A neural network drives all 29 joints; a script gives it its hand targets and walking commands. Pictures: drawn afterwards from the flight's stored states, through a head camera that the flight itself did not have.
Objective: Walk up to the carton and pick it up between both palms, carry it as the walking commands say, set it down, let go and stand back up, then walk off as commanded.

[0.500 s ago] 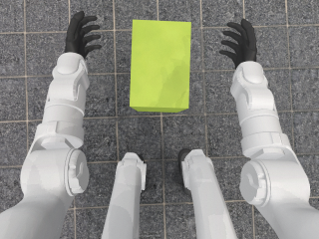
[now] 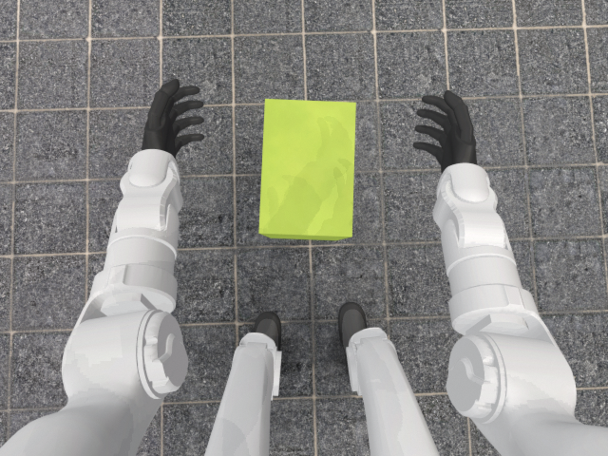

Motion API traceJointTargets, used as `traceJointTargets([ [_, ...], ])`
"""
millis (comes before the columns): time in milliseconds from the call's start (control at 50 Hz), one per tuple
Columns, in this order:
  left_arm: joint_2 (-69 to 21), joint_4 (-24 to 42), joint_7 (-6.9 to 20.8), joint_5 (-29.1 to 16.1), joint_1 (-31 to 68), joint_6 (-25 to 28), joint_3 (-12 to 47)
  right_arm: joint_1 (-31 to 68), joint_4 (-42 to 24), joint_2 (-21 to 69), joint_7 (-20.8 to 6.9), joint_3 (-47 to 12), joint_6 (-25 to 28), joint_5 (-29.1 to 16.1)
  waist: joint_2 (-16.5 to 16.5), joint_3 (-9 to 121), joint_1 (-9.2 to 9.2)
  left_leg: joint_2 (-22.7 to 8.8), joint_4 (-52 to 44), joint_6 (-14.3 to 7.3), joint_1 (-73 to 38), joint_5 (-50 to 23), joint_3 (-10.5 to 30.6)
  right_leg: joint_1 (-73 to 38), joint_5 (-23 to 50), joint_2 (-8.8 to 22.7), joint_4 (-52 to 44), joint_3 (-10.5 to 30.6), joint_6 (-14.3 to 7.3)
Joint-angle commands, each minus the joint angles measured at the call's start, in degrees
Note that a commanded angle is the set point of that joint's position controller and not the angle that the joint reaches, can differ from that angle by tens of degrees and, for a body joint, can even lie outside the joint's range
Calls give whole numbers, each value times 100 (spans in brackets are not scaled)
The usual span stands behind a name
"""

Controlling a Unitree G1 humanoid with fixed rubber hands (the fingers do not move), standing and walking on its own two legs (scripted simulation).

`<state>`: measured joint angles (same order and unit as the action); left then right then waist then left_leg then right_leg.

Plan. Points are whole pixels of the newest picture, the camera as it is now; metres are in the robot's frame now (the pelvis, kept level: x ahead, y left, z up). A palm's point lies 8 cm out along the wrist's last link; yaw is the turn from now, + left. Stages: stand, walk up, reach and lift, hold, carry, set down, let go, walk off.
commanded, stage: let go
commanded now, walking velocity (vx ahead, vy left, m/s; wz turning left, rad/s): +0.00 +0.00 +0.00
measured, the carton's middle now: (306, 181) +0.51 +0.00 -0.53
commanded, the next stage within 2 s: stand in 1.16 s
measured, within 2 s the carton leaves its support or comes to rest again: neither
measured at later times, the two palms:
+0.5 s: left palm (90, 296) +0.31 +0.21 -0.02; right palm (571, 300) +0.30 -0.22 -0.01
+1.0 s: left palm (23, 403) +0.24 +0.23 +0.04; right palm out of the picture +0.24 -0.23 +0.04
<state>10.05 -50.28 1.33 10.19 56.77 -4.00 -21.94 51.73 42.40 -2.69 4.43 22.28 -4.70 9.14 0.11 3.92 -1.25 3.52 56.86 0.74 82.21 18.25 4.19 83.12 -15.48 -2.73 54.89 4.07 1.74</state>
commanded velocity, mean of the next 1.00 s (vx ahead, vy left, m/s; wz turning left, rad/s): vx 0.00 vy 0.00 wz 0.00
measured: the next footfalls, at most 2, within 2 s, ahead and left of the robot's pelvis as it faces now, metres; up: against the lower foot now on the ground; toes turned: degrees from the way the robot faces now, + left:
none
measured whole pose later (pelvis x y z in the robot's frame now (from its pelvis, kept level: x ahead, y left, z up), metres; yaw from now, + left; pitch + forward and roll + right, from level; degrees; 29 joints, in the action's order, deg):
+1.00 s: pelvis +0.08 +0.00 +0.10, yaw +0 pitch -3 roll +0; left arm 12.0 -25.1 4.2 0.4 -12.8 -6.3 -2.3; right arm -12.6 24.3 -12.3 -4.3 2.8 -6.9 -0.2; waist -0.3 -5.0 -0.1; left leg 2.0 23.8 -0.6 4.0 16.3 4.2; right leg 5.7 -14.9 -1.1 24.1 3.6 0.3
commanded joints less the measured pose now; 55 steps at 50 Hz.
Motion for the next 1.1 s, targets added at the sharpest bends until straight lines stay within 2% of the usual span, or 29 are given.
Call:
traceJointTargets([
  [0,392,1000,-136,32,390,89,93,246,-928,-558,-62,-165,102,83,-294,5888,64,68,-365,209,-3563,-2980,-461,-3448,2363,-286,-102,-686,252],
  [80,369,1885,-252,-124,-883,-8,488,-974,-1637,-571,-236,-593,-5,93,-291,6442,35,25,-500,138,-4538,-3689,-389,-4101,2920,-283,-246,-652,215],
  [160,360,2463,-185,-300,-1832,-8,845,-1875,-2054,-570,-366,-963,-3,-160,-137,5617,24,55,-847,59,-4354,-3315,-373,-4650,2943,-174,-561,-482,121],
  [260,340,2319,-54,-488,-2980,130,1076,-2927,-1942,-765,-521,-1214,149,-533,18,4211,68,35,-1394,70,-4293,-2382,-395,-5166,2384,-24,-1166,-381,75],
  [340,344,2115,34,-599,-3879,295,1232,-3852,-1773,-790,-589,-1390,328,-612,68,3132,58,-29,-1822,71,-4521,-1702,-382,-5581,1916,46,-1627,-339,53],
  [420,418,2095,50,-719,-4567,425,1337,-4527,-1778,-858,-638,-1524,467,-718,18,2283,54,-39,-2237,29,-5041,-1316,-368,-6029,1556,68,-2030,-309,25],
  [520,431,2335,62,-835,-5438,535,1550,-5329,-1925,-1046,-660,-1615,560,-837,6,1438,55,-43,-2742,-12,-5966,-1255,-369,-6650,1428,58,-2480,-309,1],
  [620,497,2697,75,-870,-6263,526,1699,-6060,-2180,-1227,-700,-1731,525,-911,-43,848,84,-66,-3174,-13,-6742,-1680,-353,-7304,1699,35,-2851,-332,-11],
  [720,572,2975,164,-938,-6648,310,1819,-6255,-2360,-1359,-788,-1819,330,-980,-146,97,101,-103,-3616,38,-7188,-1591,-302,-7719,1419,9,-3226,-386,-62],
  [820,613,3045,252,-1000,-6715,45,1818,-6278,-2373,-1459,-863,-1816,55,-941,-65,-457,116,-114,-3732,60,-7312,-1349,-362,-7911,1119,11,-3307,-427,-103],
  [960,675,3029,287,-975,-6808,-191,1825,-6303,-2321,-1519,-866,-1767,-183,-931,3,-597,95,-74,-3686,28,-7504,-1691,-385,-8093,1426,-14,-3307,-482,-97],
  [1080,708,3021,260,-957,-6784,-187,1901,-6189,-2399,-1475,-800,-1827,-356,-873,-23,-421,106,-113,-3548,16,-7580,-1871,-341,-8101,1588,-1,-3161,-440,-90],
])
